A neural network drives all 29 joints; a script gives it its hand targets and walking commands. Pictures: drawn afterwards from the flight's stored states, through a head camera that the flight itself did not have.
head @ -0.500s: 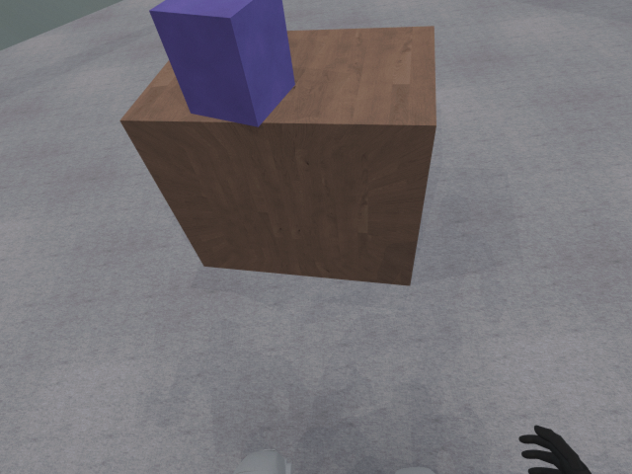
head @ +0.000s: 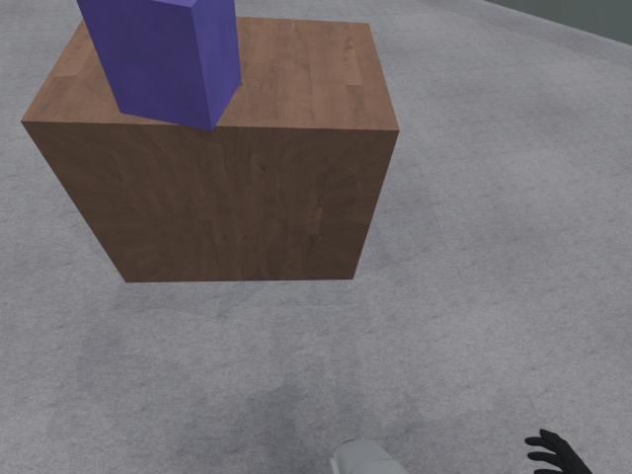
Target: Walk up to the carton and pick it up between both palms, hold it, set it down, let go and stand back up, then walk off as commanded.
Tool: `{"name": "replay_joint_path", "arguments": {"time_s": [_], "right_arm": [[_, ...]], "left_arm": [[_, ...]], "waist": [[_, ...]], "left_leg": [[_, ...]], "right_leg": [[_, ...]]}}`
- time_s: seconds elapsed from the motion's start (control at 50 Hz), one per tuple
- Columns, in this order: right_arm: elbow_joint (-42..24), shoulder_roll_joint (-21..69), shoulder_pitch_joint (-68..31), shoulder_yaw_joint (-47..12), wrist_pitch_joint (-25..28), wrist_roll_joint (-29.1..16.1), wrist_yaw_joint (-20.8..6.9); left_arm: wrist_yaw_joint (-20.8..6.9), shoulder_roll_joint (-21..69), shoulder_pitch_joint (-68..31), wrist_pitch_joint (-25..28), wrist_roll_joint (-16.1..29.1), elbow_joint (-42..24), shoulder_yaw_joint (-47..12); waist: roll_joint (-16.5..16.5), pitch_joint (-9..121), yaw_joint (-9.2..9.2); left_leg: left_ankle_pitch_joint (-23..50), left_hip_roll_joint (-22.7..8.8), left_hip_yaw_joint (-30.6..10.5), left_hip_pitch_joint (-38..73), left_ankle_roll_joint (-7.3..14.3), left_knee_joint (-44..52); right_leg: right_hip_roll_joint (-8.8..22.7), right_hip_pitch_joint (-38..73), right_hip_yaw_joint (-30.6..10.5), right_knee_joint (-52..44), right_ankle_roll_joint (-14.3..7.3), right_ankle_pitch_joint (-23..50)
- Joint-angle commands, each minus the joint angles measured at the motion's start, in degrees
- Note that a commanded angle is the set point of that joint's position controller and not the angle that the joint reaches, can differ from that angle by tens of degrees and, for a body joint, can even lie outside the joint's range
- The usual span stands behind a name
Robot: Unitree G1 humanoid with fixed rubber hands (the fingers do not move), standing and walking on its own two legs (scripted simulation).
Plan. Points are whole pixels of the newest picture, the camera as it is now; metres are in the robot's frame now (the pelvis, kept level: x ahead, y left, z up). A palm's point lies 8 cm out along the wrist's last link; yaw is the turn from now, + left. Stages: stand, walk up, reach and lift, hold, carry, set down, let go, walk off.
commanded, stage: walk up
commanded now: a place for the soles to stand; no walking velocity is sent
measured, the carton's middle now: (172, 42) +0.92 +0.20 +0.04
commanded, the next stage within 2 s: none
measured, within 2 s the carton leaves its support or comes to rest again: neither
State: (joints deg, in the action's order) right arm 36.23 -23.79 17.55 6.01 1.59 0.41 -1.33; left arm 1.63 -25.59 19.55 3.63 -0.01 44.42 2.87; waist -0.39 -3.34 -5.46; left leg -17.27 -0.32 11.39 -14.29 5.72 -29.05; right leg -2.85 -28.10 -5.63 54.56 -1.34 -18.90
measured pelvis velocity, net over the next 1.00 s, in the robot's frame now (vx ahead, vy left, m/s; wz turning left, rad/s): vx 0.08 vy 0.03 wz -0.12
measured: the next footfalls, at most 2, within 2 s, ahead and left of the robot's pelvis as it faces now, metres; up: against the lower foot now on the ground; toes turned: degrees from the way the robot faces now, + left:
right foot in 0.22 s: +0.13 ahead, -0.11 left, +0.00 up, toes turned -4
left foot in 0.58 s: +0.09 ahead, +0.17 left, +0.00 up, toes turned -1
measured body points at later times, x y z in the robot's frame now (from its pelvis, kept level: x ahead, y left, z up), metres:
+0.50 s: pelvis +0.03 +0.02 -0.01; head +0.03 -0.02 +0.43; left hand +0.14 +0.36 -0.07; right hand +0.10 -0.30 -0.12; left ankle +0.04 +0.19 -0.69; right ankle +0.09 -0.11 -0.73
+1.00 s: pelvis +0.08 +0.03 -0.02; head +0.10 +0.04 +0.42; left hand +0.23 +0.33 -0.13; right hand +0.09 -0.31 -0.10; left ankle +0.05 +0.17 -0.74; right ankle +0.14 -0.08 -0.74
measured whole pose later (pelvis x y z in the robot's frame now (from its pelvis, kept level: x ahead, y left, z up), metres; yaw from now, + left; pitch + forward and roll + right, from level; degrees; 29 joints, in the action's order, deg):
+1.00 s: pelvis +0.08 +0.03 -0.02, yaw -7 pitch +0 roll +2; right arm 37.1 -24.3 23.1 5.3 3.9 0.4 0.6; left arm -1.2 -25.3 16.9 2.4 0.0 42.4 2.6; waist -2.8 -2.8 -3.3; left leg -25.1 -3.0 5.7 -16.3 0.2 -42.0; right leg -1.0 -27.1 -2.5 41.0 -2.7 -13.3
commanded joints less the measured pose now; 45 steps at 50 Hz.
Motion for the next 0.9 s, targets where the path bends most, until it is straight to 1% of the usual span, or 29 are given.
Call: {"name": "replay_joint_path", "arguments": {"time_s": [0.0,0.08,0.1,0.14,0.16,0.18,0.2,0.22,0.24,0.28,0.32,0.38,0.44,0.46,0.48,0.5,0.52,0.54,0.56,0.58,0.6,0.62,0.64,0.68,0.74,0.8,0.82,0.86,0.88], "right_arm": [[-2.4,-12.1,7.2,3.3,-0.1,2.4,0.3],[-3.4,-12.3,4.0,3.0,-0.3,3.0,-0.8],[-3.7,-11.8,1.9,3.0,-0.5,3.1,-0.9],[-5.5,-9.5,-1.2,2.0,-0.6,2.7,-1.6],[-5.0,-7.5,1.4,1.3,-0.7,2.8,-1.6],[-4.8,-5.5,4.1,0.3,-1.1,2.6,-1.8],[-4.6,-9.3,5.1,1.4,-2.2,3.1,-2.0],[-2.8,-12.7,5.3,2.4,-3.1,3.4,-2.1],[-2.4,-14.8,4.7,3.0,-3.8,3.2,-2.2],[-1.1,-14.3,6.3,3.6,-3.9,2.5,-2.6],[0.5,-12.8,8.5,4.0,-3.5,1.8,-2.9],[2.2,-11.4,11.0,3.9,-2.3,0.6,-2.9],[2.6,-11.0,10.7,4.2,-1.2,0.5,-1.3],[3.5,-10.8,11.6,4.1,-0.5,0.2,-0.9],[4.5,-10.0,15.3,4.1,0.4,0.2,-0.1],[6.1,-10.1,18.8,4.5,1.5,0.5,0.8],[5.9,-12.7,21.4,5.2,2.5,1.3,1.7],[3.9,-17.3,20.2,5.9,3.1,2.4,2.5],[1.2,-18.7,13.0,5.7,3.4,2.8,3.0],[-0.5,-17.7,8.9,5.0,3.7,2.0,3.2],[0.0,-19.0,5.8,5.0,3.8,1.3,3.1],[0.3,-17.6,4.7,4.7,4.0,1.5,2.7],[0.6,-15.6,5.0,3.9,4.2,1.6,2.5],[1.3,-15.6,7.7,3.5,4.4,1.5,2.6],[1.1,-14.4,13.0,3.2,4.4,1.1,2.6],[-0.2,-15.5,12.8,3.6,3.9,1.1,2.5],[-0.5,-15.7,12.3,3.5,3.7,1.2,2.5],[-1.6,-16.2,7.9,3.2,3.1,1.2,2.3],[-1.7,-15.6,5.0,2.9,2.9,1.0,2.2]], "left_arm": [[0.6,-7.3,-2.3,0.5,0.4,-5.0,2.0],[0.1,-6.5,-2.6,0.9,0.5,-5.4,2.1],[0.2,-6.4,0.2,1.1,0.5,-4.2,2.4],[1.3,-9.8,11.1,1.7,0.0,-0.8,4.5],[2.0,-12.1,15.0,1.6,-0.2,-0.1,5.6],[2.5,-15.3,15.3,1.6,-0.6,-1.1,6.6],[2.7,-17.2,9.7,1.4,-0.6,-3.9,6.8],[2.9,-18.1,6.0,1.1,-0.6,-4.6,6.9],[3.1,-18.8,2.3,0.6,-0.8,-5.0,6.4],[2.7,-17.4,-1.8,0.6,-0.5,-4.9,5.7],[1.7,-16.7,-3.8,0.9,-0.9,-5.0,5.6],[0.1,-15.4,-7.6,0.3,-2.3,-6.0,5.6],[-1.5,-15.1,-6.4,-1.0,-3.2,-6.7,5.3],[-1.9,-14.9,-6.6,-1.6,-3.3,-7.1,5.2],[-2.2,-14.4,-8.0,-2.0,-3.1,-7.6,4.9],[-2.2,-11.3,-6.7,-2.5,-2.9,-7.6,4.3],[-1.9,-7.7,-5.0,-2.6,-2.4,-7.7,3.3],[-1.5,-3.9,-5.0,-2.2,-2.0,-9.2,2.0],[-1.3,-5.4,-2.7,-2.3,-2.0,-7.7,2.6],[-1.4,-8.3,-0.3,-2.1,-1.9,-6.1,3.2],[-1.5,-10.1,-2.5,-2.0,-2.2,-6.8,3.2],[-1.3,-11.3,-4.3,-2.0,-1.7,-6.4,3.5],[-1.9,-11.1,-3.3,-2.1,-1.2,-5.4,3.7],[-2.2,-9.4,-2.1,-1.9,-1.2,-5.6,3.4],[-2.5,-7.5,-5.0,-1.3,-1.0,-7.9,2.5],[-2.7,-7.1,-7.5,-0.5,-0.8,-9.4,2.1],[-2.8,-6.9,-7.8,-0.2,-0.8,-9.0,2.2],[-2.6,-7.1,-4.4,0.4,-0.6,-7.9,2.5],[-2.3,-6.5,-1.6,0.6,-0.7,-6.3,2.3]], "waist": [[8.1,4.2,-0.6],[9.0,2.7,0.65],[8.3,3.3,2.47],[2.1,9.7,9.28],[-4.3,11.6,11.34],[-12.9,12.4,11.52],[-8.8,10.0,8.98],[-5.0,4.7,7.68],[-4.7,-1.1,6.82],[-4.9,-10.2,4.41],[-5.3,-12.4,3.14],[-14.1,-6.8,2.76],[-16.7,-2.9,5.0],[-15.8,-1.0,4.99],[-11.8,2.1,2.81],[-3.9,5.1,1.5],[3.9,7.8,-0.39],[11.6,7.4,-0.24],[4.9,6.2,3.22],[-1.6,6.1,4.78],[3.1,6.2,4.07],[2.4,2.6,4.2],[3.5,1.4,4.63],[8.6,-0.3,4.31],[10.5,3.9,1.23],[15.3,5.3,-0.5],[13.7,6.0,-0.6],[16.4,6.9,1.78],[14.7,6.9,4.1]], "left_leg": [[34.1,-17.1,-13.2,19.8,1.4,4.8],[28.2,-14.2,-8.7,8.7,1.5,2.9],[23.9,-13.6,-7.2,4.6,1.6,0.5],[20.5,-10.5,-4.1,-9.1,-1.0,-14.5],[5.0,-6.5,-3.2,-18.0,-3.1,-24.2],[-16.4,-1.8,-5.7,-27.5,-5.1,-32.0],[-17.0,-2.4,-11.4,-29.0,-6.2,-35.9],[-16.9,-3.5,-14.7,-26.9,-6.4,-36.2],[-19.2,-5.0,-15.5,-26.0,-5.6,-37.0],[-14.7,-5.1,-15.8,-19.9,-4.1,-36.2],[-10.0,-3.9,-13.8,-13.1,-3.4,-35.0],[-6.5,-1.1,-8.8,-4.8,-4.8,-29.0],[-12.5,-0.6,-6.2,-3.5,-5.5,-18.9],[-11.3,-0.6,-5.3,-1.2,-5.1,-12.8],[-4.9,0.0,-3.6,3.7,-4.8,-3.8],[0.7,0.5,-4.1,9.2,-5.2,3.9],[0.5,-4.6,-13.7,15.2,-4.9,7.6],[-10.5,-14.3,-34.5,16.2,-3.2,10.0],[-11.4,-21.3,-44.2,13.9,-0.6,12.0],[-6.5,-22.2,-41.7,13.6,-0.5,10.9],[-5.7,-23.9,-43.3,12.5,2.4,13.6],[-5.0,-21.5,-36.3,9.4,3.3,12.4],[-0.2,-17.4,-30.2,9.4,2.3,10.6],[16.9,-15.4,-24.1,12.2,3.4,5.8],[35.9,-14.5,-19.8,22.0,4.6,-0.3],[34.3,-14.5,-18.2,21.3,6.1,-2.7],[33.2,-14.3,-17.6,19.0,6.5,-3.1],[31.3,-14.6,-15.2,13.0,5.9,-5.5],[30.4,-14.1,-13.0,8.2,4.6,-8.3]], "right_leg": [[4.2,-9.2,7.5,-8.6,0.7,-0.7],[3.5,1.9,10.8,-16.4,-0.5,1.6],[2.9,6.8,11.1,-18.9,-0.9,4.2],[1.8,28.9,7.6,-23.9,-3.1,6.8],[5.3,36.7,-1.2,-23.9,-6.1,4.5],[15.4,40.7,-20.3,-29.2,-10.6,-6.1],[22.3,32.8,-33.4,-35.5,-14.3,-23.3],[25.2,22.1,-37.8,-39.3,-16.1,-31.3],[26.4,13.4,-37.5,-41.0,-17.3,-34.9],[22.4,-2.4,-27.9,-43.2,-12.8,-32.6],[17.5,-11.0,-20.7,-43.6,-10.9,-28.4],[10.0,-11.9,-9.3,-42.7,-8.8,-24.6],[10.7,-6.8,-9.8,-38.0,-11.6,-24.7],[9.9,-5.0,-8.5,-34.4,-11.8,-23.2],[8.9,-2.6,-6.0,-27.1,-11.3,-21.6],[6.4,-2.0,-2.4,-16.0,-9.6,-19.6],[5.2,-6.2,0.2,-3.2,-6.0,-17.7],[-0.8,-14.7,2.0,7.6,-2.2,-15.3],[-0.5,-18.0,-0.2,10.3,-0.6,-10.7],[0.9,-16.5,-1.8,9.7,-0.6,-6.6],[4.3,-17.7,-2.0,10.1,-0.9,-4.9],[6.5,-16.4,-2.5,8.6,-0.6,-2.9],[5.5,-15.4,-1.3,8.3,-0.4,-1.7],[5.0,-15.2,0.9,4.5,0.1,-1.8],[3.8,-14.5,4.2,-1.6,0.8,-4.9],[4.9,-11.6,6.6,-9.1,0.5,-4.8],[4.6,-9.1,7.4,-11.2,0.4,-4.8],[4.1,-2.2,8.3,-16.4,-0.6,-3.1],[3.6,3.7,9.1,-20.8,-1.5,2.4]]}}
